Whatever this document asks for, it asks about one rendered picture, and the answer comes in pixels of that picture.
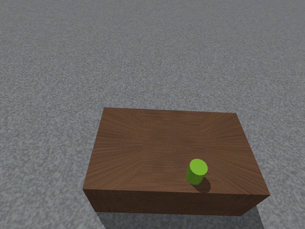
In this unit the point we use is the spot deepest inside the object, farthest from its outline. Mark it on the can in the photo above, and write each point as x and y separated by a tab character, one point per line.
196	171

